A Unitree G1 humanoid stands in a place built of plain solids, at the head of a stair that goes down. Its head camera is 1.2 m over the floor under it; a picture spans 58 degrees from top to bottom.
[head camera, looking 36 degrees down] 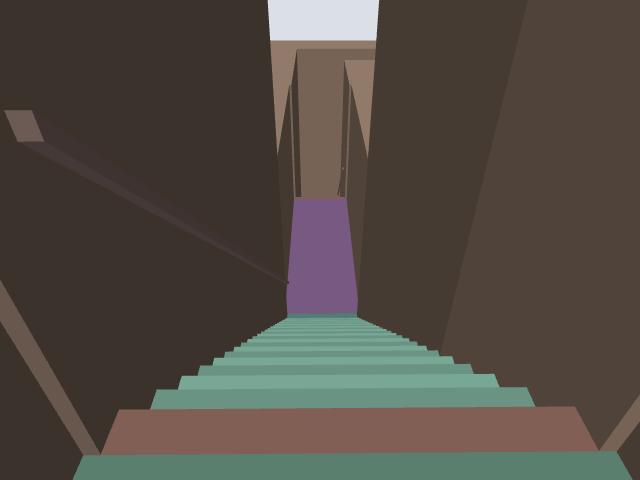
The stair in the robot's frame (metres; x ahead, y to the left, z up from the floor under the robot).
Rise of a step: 0.21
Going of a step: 0.22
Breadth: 1.40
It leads straight ahead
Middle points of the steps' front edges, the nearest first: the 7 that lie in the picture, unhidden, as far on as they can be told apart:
0.77 -0.09 0.00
0.99 -0.08 -0.21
1.22 -0.08 -0.43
1.44 -0.08 -0.64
1.66 -0.08 -0.85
1.88 -0.08 -1.07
2.10 -0.08 -1.28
